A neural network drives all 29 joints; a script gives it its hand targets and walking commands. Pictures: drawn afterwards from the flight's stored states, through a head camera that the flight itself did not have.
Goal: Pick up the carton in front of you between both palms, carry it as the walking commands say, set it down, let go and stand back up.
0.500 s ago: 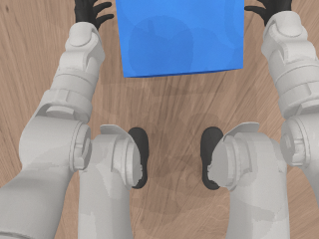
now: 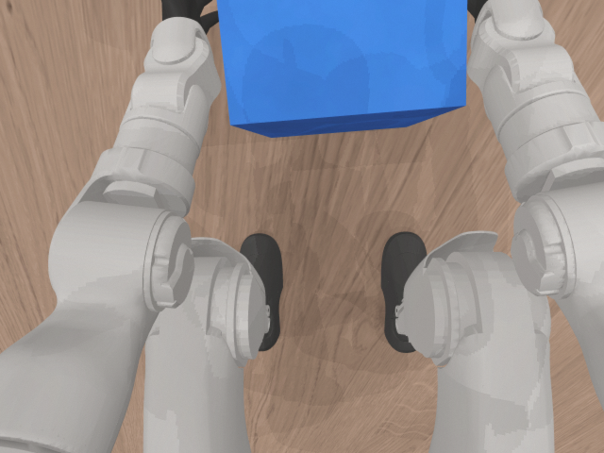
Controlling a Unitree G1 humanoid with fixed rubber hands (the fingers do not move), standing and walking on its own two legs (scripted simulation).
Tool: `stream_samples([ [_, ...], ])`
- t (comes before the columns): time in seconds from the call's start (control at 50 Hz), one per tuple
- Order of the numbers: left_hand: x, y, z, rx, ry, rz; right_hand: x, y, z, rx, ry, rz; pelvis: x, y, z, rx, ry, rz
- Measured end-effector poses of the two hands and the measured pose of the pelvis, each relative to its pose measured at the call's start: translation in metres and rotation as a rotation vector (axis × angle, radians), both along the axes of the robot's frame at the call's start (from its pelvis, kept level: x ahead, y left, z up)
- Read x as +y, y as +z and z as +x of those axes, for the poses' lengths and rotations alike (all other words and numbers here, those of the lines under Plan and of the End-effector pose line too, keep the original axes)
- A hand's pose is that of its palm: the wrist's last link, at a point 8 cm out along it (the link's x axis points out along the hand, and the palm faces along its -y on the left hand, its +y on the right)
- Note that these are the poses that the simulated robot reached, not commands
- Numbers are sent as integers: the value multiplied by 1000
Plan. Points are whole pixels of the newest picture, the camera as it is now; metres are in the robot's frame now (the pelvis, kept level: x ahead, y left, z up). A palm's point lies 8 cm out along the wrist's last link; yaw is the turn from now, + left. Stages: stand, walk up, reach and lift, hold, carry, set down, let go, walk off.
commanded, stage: reach and lift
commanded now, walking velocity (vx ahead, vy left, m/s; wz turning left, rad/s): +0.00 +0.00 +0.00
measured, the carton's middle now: (335, 38) +0.53 -0.02 -0.24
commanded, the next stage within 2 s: none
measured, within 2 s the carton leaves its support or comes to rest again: leaves its support in 0.08 s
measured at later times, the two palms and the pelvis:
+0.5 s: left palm out of the picture +0.50 +0.12 +0.02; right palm out of the picture +0.49 -0.18 +0.02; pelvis +0.01 +0.01 +0.08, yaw -3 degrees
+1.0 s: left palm out of the picture +0.47 +0.12 +0.17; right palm out of the picture +0.45 -0.18 +0.17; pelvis +0.04 +0.01 +0.21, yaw -4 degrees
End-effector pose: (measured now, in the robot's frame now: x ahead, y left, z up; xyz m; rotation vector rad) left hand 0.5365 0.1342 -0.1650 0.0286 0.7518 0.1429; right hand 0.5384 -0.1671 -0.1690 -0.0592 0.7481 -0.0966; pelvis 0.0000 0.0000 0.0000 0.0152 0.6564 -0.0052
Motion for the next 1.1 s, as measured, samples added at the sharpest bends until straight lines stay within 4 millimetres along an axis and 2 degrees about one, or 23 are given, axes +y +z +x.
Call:
stream_samples([
  [0.06,0,4,3,-1,-11,7,0,2,-1,-1,-1,-3,0,-4,0,-10,1,-3],
  [0.12,-1,17,3,-14,-14,8,0,11,-5,-12,-3,-2,1,-5,2,-21,-3,-4],
  [0.18,-2,39,-4,-41,-7,-4,-2,36,-9,-39,-20,15,2,0,4,-28,-14,-4],
  [0.24,-6,69,-12,-62,-3,-24,-6,70,-18,-59,-48,31,4,11,6,-23,-26,-4],
  [0.34,-16,124,-23,-72,-4,-56,-15,129,-35,-69,-94,39,7,37,7,9,-38,-6],
  [0.44,-17,166,-32,-60,-5,-50,-17,171,-45,-56,-100,42,8,67,6,43,-51,0],
  [0.58,-13,207,-38,-62,-9,-45,-12,210,-53,-56,-99,41,9,102,8,73,-53,0],
  [0.76,-14,256,-45,-73,-17,-49,-13,257,-65,-68,-117,50,9,143,21,60,-53,-3],
  [1.1,-9,369,-74,-64,-13,-55,-8,370,-94,-59,-126,64,6,239,53,-95,-59,-9],
])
